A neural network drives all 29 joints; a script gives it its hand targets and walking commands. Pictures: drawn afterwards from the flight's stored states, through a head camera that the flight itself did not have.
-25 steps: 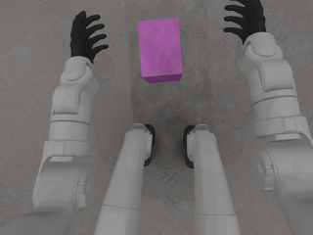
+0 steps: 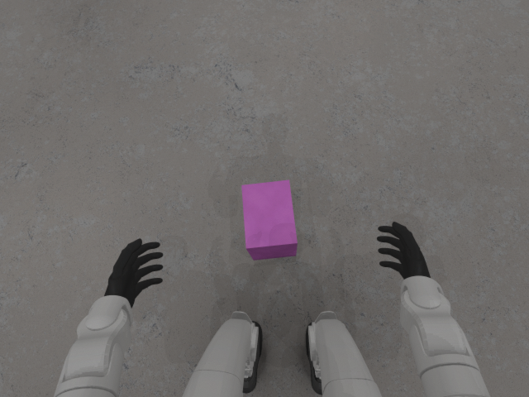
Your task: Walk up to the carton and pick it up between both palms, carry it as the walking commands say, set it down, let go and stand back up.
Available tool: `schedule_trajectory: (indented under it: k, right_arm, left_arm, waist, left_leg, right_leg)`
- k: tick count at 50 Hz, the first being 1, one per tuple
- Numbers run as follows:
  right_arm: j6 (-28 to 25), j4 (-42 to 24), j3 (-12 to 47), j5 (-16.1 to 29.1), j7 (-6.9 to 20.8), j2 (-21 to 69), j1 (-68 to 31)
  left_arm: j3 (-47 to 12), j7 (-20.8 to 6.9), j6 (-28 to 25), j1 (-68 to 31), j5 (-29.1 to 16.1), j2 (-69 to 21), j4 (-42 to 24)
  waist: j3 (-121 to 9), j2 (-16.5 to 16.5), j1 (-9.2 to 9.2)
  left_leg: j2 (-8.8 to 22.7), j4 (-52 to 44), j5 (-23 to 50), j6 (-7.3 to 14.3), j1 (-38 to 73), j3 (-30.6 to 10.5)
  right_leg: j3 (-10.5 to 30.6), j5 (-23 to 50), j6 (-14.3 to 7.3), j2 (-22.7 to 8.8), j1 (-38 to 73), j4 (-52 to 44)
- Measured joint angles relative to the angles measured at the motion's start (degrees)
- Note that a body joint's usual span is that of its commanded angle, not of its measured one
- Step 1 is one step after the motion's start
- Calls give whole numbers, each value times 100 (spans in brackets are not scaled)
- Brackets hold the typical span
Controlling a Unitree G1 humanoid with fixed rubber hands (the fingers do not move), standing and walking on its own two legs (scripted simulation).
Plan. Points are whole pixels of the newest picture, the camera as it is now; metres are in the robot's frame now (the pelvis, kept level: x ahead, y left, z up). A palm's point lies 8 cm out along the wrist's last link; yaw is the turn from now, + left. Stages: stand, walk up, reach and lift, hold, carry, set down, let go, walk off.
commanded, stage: let go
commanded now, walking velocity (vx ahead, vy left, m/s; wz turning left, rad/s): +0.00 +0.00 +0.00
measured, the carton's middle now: (270, 222) +0.52 +0.07 -0.61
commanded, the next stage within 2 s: stand in 0.84 s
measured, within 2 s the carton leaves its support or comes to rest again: neither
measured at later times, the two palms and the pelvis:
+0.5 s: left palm (85, 297) +0.24 +0.26 +0.00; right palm (459, 297) +0.26 -0.22 -0.02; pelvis +0.09 +0.01 +0.06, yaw +0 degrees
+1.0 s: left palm (76, 306) +0.23 +0.27 -0.01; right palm (481, 324) +0.23 -0.24 -0.03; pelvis +0.09 +0.01 +0.06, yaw +0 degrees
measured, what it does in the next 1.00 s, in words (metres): rises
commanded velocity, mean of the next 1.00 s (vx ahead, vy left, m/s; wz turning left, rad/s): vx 0.00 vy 0.00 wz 0.00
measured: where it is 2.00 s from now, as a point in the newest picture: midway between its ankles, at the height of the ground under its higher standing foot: (283, 369)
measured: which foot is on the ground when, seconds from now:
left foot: down 0.00-1.00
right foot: down 0.00-1.00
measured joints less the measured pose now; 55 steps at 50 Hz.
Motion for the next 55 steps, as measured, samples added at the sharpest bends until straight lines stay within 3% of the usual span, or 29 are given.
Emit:
schedule_trajectory:
  k: [7, 14, 22, 32, 44, 50, 55]
  right_arm:
    - [-520, 431, 1, -61, 316, -51, 902]
    - [-774, 458, 3, -103, 568, -147, 1895]
    - [-939, 338, 4, -104, 711, -256, 2371]
    - [-959, 321, 15, -89, 741, -235, 2482]
    - [-1102, 551, 93, 24, 650, -300, 2525]
    - [-1289, 1591, 188, 24, 634, -676, 2510]
    - [-1463, 1990, 162, 24, 634, -926, 2513]
  left_arm:
    - [-174, -141, -487, 773, 106, 2, 475]
    - [-195, -204, -704, 1584, 124, 1, 535]
    - [-211, -204, -844, 1812, 150, 1, 535]
    - [-223, -197, -845, 1864, 230, 1, 545]
    - [-262, 138, -559, 1769, 230, 1, 587]
    - [-261, 272, -936, 1669, 285, 119, 1551]
    - [-262, 306, -1165, 1819, 320, 236, 2046]
  waist:
    - [-489, 45, 0]
    - [-482, 52, 0]
    - [-488, 51, 0]
    - [-509, 25, -3]
    - [-609, -17, -24]
    - [-1105, -17, -24]
    - [-1605, -17, -24]
  left_leg:
    - [39, -880, 43, 11, 1388, -43]
    - [78, -1742, 159, 23, 2575, -83]
    - [81, -2248, 180, 72, 3315, -106]
    - [81, -2480, 213, 103, 3554, -115]
    - [80, -2480, 264, 107, 3555, -115]
    - [80, -2479, 270, 122, 3557, -115]
    - [80, -2479, 273, 130, 3557, -115]
  right_leg:
    - [1, 47, 0, -3, 1396, -893]
    - [1, 157, 0, -9, 2594, -1771]
    - [1, 173, 0, -30, 3349, -2295]
    - [1, 228, 0, -43, 3612, -2574]
    - [0, 280, 0, -45, 3615, -2577]
    - [-1, 284, 0, -44, 3617, -2577]
    - [-2, 286, 0, -44, 3617, -2576]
